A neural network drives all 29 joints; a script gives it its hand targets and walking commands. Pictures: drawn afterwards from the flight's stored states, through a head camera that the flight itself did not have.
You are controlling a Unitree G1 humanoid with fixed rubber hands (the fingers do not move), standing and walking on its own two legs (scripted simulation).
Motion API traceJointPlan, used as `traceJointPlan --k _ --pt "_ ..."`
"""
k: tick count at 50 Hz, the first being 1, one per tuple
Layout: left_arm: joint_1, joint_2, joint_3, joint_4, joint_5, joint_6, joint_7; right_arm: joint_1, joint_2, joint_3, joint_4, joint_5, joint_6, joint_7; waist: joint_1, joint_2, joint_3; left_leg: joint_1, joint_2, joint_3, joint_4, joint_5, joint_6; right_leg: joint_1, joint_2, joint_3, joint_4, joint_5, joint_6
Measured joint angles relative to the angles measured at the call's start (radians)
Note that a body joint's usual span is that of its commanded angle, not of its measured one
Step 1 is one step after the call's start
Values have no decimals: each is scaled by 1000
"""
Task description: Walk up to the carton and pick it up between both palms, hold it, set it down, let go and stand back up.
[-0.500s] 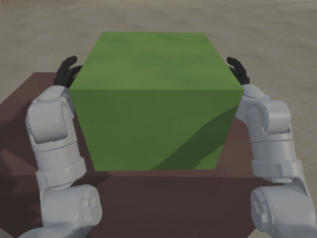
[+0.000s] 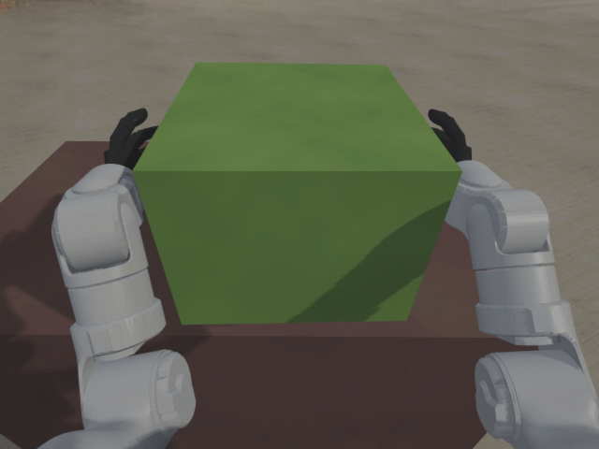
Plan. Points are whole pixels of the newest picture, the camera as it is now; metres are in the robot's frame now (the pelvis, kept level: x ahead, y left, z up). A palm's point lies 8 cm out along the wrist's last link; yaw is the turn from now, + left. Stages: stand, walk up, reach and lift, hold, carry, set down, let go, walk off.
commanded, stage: hold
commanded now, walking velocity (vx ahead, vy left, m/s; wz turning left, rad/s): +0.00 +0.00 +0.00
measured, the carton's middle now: (293, 181) +0.40 +0.01 +0.21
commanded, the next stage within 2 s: set down in 1.00 s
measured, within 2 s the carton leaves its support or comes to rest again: neither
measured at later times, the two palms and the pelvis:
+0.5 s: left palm (124, 173) +0.34 +0.20 +0.27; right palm (450, 168) +0.35 -0.17 +0.26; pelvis +0.00 +0.00 +0.00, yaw +0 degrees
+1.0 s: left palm (125, 172) +0.34 +0.20 +0.27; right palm (451, 167) +0.35 -0.17 +0.26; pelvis +0.00 +0.00 +0.00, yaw +0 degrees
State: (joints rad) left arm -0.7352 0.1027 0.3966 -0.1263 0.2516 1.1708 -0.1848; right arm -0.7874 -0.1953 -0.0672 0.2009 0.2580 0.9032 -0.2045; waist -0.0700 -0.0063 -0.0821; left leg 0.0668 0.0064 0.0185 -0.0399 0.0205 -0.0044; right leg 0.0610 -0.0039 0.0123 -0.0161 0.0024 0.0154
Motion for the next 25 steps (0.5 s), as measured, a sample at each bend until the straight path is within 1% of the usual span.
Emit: traceJointPlan --k 25 --pt "-12 13 3 7 -8 4 -4 -12 -1 2 -2 13 7 -16 0 -1 -3 1 -2 2 3 -4 2 -1 -2 2 5 -4 2"
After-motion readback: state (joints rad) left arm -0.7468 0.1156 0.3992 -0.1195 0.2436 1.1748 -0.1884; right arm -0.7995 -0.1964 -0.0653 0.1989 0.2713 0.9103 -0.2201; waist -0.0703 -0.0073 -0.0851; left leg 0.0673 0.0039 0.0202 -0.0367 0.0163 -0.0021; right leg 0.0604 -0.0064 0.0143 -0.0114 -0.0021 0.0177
